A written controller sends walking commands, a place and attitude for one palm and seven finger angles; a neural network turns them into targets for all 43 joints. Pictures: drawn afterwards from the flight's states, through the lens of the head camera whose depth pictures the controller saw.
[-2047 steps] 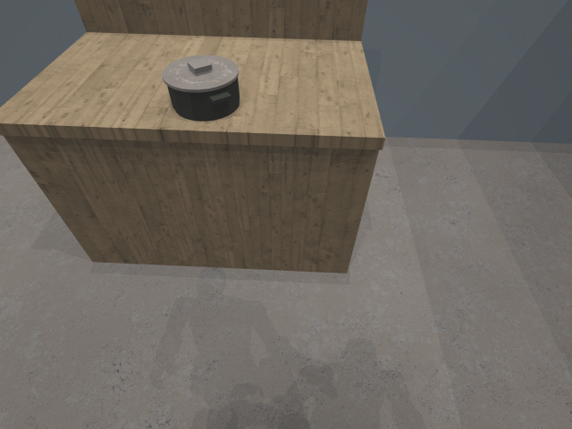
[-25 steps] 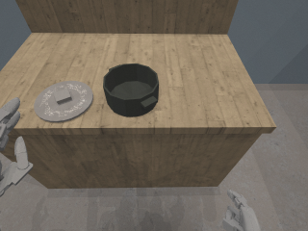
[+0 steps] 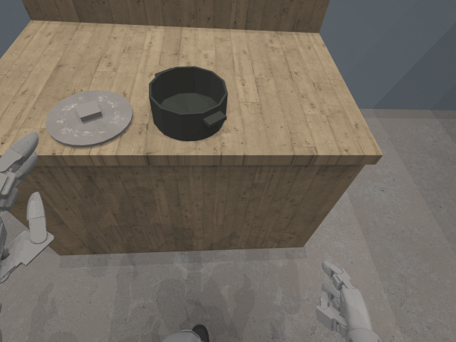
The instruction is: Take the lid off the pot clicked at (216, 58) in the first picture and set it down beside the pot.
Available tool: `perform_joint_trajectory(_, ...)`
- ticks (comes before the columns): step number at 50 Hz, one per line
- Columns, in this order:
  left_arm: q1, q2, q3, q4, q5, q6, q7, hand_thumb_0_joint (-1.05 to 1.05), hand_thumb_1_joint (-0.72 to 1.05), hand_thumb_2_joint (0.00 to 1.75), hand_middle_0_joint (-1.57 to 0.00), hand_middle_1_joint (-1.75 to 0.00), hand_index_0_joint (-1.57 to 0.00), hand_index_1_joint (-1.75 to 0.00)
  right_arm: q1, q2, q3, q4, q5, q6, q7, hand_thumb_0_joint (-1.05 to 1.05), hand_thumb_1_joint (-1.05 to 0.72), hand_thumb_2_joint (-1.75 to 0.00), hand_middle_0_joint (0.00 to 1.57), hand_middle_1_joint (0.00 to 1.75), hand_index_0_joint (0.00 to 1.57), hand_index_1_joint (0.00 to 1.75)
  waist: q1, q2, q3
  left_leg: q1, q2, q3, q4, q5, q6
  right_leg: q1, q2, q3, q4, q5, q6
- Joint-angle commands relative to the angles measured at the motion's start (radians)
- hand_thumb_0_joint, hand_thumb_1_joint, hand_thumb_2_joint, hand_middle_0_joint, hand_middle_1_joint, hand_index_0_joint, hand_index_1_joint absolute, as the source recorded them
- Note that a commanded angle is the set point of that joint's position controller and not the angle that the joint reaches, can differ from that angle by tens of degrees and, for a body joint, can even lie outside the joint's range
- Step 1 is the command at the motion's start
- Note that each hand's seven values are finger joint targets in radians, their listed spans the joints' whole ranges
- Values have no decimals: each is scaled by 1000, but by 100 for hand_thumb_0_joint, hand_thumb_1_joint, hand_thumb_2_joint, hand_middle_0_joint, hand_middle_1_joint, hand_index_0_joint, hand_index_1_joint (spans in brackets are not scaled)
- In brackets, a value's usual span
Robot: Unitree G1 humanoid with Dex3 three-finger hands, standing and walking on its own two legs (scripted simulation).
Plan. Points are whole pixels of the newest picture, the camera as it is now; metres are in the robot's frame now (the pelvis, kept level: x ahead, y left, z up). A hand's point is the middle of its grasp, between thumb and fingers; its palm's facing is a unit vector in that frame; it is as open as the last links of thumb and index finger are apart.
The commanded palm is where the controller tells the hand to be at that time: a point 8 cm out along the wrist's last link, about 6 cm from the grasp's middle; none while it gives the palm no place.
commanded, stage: step back with the hand held close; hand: left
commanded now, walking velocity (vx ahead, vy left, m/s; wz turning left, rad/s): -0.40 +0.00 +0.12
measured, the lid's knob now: (88, 110) +0.62 +0.39 -0.02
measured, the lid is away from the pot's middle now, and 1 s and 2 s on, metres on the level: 0.25 0.25 0.25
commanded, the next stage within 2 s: stop stepping back and stand still in 0.22 s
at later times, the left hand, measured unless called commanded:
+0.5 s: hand out of the picture +0.06 +0.22 +0.17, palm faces +0.20 -0.85 -0.49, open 7.4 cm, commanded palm +0.00 +0.28 +0.18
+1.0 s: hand out of the picture +0.01 +0.25 +0.18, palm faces +0.32 -0.81 -0.49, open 7.4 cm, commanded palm -0.04 +0.30 +0.18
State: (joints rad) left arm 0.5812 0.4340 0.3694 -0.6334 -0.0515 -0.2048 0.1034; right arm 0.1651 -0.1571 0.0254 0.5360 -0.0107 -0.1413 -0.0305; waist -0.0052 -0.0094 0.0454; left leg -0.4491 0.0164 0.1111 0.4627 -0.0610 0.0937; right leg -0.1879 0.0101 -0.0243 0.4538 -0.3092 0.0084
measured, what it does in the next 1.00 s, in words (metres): walks backwards: left foot, then right foot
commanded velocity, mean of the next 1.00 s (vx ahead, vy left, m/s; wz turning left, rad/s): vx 0.02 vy -0.03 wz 0.03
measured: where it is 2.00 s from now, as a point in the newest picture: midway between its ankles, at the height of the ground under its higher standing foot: outside the picture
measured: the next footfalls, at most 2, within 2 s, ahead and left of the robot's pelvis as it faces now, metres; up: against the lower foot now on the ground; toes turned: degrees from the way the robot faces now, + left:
left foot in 0.28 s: -0.03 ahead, +0.10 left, +0.00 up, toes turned +2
right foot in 0.56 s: -0.12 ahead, -0.11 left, +0.00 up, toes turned -1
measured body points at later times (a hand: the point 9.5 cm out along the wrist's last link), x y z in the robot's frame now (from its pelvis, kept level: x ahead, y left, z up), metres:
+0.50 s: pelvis -0.13 +0.00 +0.00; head -0.10 +0.04 +0.45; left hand +0.04 +0.26 +0.20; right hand +0.04 -0.22 -0.05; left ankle -0.07 +0.10 -0.73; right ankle -0.12 -0.13 -0.71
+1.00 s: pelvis -0.16 +0.01 +0.00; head -0.18 +0.04 +0.45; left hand -0.02 +0.29 +0.21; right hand -0.01 -0.21 -0.06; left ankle -0.16 +0.13 -0.73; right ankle -0.16 -0.08 -0.73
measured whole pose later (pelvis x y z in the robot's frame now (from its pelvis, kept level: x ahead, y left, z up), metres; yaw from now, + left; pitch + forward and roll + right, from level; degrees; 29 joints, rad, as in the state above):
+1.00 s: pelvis -0.16 +0.01 +0.00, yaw +2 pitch -1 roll -2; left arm 0.70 0.49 0.39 -0.70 -0.04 -0.19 0.13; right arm 0.30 -0.17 0.01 0.57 0.01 -0.18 -0.04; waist -0.03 -0.04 -0.03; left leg -0.29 0.03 0.02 0.63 -0.33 0.01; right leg -0.23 0.05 -0.07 0.53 -0.31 -0.03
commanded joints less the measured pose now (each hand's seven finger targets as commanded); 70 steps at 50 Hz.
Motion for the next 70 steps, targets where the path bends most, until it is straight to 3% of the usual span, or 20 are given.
perform_joint_trajectory(1,79,200,180,-281,-17,-96,5,0,90,90,-20,-30,-20,-30,-58,-177,-71,-160,15,-19,-12,0,-90,-90,20,30,20,30,24,139,-237,132,149,-231,-107,-323,-38,63,-28,-2,-86,94,-43)
perform_joint_trajectory(6,77,163,144,-204,-25,-97,16,0,90,90,-20,-30,-20,-30,-47,-129,-97,-127,37,13,-19,0,-90,-90,20,30,20,30,-21,-170,-166,203,-24,-131,621,-373,-104,-348,-365,215,-183,236,-193)
perform_joint_trajectory(11,-79,117,90,-75,4,-85,34,0,90,90,-20,-30,-20,-30,-73,-131,-62,-101,33,19,-40,0,-90,-90,20,30,20,30,-48,-48,28,51,22,-165,163,-327,-92,-188,-240,90,33,558,-83)
perform_joint_trajectory(15,-55,151,130,-221,-6,-130,28,0,90,90,-20,-30,-20,-30,-11,-162,-101,-95,25,-33,-25,0,-90,-90,20,30,20,30,-11,265,-171,355,289,-366,-63,665,38,-295,-1,52,389,-167,-5)
perform_joint_trajectory(16,-227,-175,-265,600,89,118,-64,0,90,90,-20,-30,-20,-30,56,-357,-146,165,-15,-24,32,0,-90,-90,20,30,20,30,-117,330,-64,247,336,-539,83,1121,87,-507,-37,111,699,-264,26)
perform_joint_trajectory(17,-257,257,175,-593,-20,-59,-8,0,90,90,-20,-30,-20,-30,-68,-143,-115,-174,30,-65,29,0,-90,-90,20,30,20,30,33,138,-358,438,310,-378,-38,705,38,-289,-19,150,596,-276,31)
perform_joint_trajectory(25,271,155,180,-323,-2,-25,50,0,90,90,-20,-30,-20,-30,-15,-146,-80,-150,38,-46,14,0,-90,-90,20,30,20,30,6,255,-172,-39,124,-217,-139,-545,-35,140,16,-59,59,-25,0)
perform_joint_trajectory(29,-8,145,120,-36,-16,-37,29,0,90,90,-20,-30,-20,-30,-10,-177,-96,-114,40,-7,-15,0,-90,-90,20,30,20,30,-25,-246,14,-73,-53,-112,649,-416,-79,-223,-322,342,-307,-273,-172)
perform_joint_trajectory(31,-71,133,109,90,-6,-27,19,0,90,90,-20,-30,-20,-30,18,-194,-108,-63,42,5,-25,0,-90,-90,20,30,20,30,-44,-312,51,-36,-3,-173,760,-338,-74,-405,-323,344,-325,-470,-159)
perform_joint_trajectory(37,-173,64,-5,-70,13,-44,20,0,90,90,-20,-30,-20,-30,-44,-154,-61,-84,30,-31,-54,0,-90,-90,20,30,20,30,-36,-27,21,195,6,-47,43,-402,-28,-275,-195,90,-120,-379,-98)
perform_joint_trajectory(40,-120,124,34,-323,19,-60,47,0,90,90,-20,-30,-20,-30,-32,-171,-62,-131,27,-86,-43,0,-90,-90,20,30,20,30,-6,378,-61,223,251,-498,-277,-498,82,-274,33,-18,426,-194,-8)
perform_joint_trajectory(47,100,155,148,-208,7,-23,68,0,90,90,-20,-30,-20,-30,-9,-156,-58,-92,29,-85,-17,0,-90,-90,20,30,20,30,19,187,-53,15,160,-244,-48,-294,-8,92,9,-2,-10,-44,-19)
perform_joint_trajectory(51,-55,144,136,-50,-7,-46,44,0,90,90,-20,-30,-20,-30,7,-162,-90,-71,30,-44,-20,0,-90,-90,20,30,20,30,-12,-193,-37,-119,-4,-105,489,-414,-72,41,-321,502,-281,-179,-209)
perform_joint_trajectory(55,-33,68,70,-14,2,-42,20,0,90,90,-20,-30,-20,-30,-7,-146,-66,-60,31,-17,-18,0,-90,-90,20,30,20,30,-37,-120,-21,142,40,-112,139,-312,-50,-96,-236,228,-147,-2,-152)
perform_joint_trajectory(56,-199,-119,-223,693,129,128,-74,0,90,90,-20,-30,-20,-30,129,-230,-110,206,11,-16,71,0,-90,-90,20,30,20,30,-116,-25,-77,175,93,-170,199,-47,-47,-253,-230,-27,194,219,-98)
perform_joint_trajectory(58,-182,-184,-247,686,110,213,-101,0,90,90,-20,-30,-20,-30,148,-237,-113,133,-11,66,44,0,-90,-90,20,30,20,30,-90,235,-32,223,265,-575,-123,123,72,-456,2,-47,563,-299,6)
perform_joint_trajectory(60,-246,-158,-263,737,98,210,-97,0,90,90,-20,-30,-20,-30,113,-274,-116,90,-32,72,24,0,-90,-90,20,30,20,30,-64,-8,-90,173,320,-692,-98,3,179,-465,-27,130,706,-270,6)
perform_joint_trajectory(63,-398,-154,-279,929,82,203,-91,0,90,90,-20,-30,-20,-30,116,-233,-100,126,-49,77,8,0,-90,-90,20,30,20,30,-50,-44,-112,283,260,-548,-40,465,153,-469,-34,132,661,-234,23)
perform_joint_trajectory(68,-263,-109,-307,1249,71,202,-101,0,90,90,-20,-30,-20,-30,59,-200,-85,209,-17,97,4,0,-90,-90,20,30,20,30,40,152,-158,112,100,-247,32,159,-10,31,7,52,133,82,1)
perform_joint_trajectory(70,-239,-24,-298,1324,73,183,-90,0,90,90,-20,-30,-20,-30,113,-116,-78,231,6,106,10,0,-90,-90,20,30,20,30,27,-75,-135,-15,-54,-118,219,-296,-91,104,-230,423,-66,215,-103)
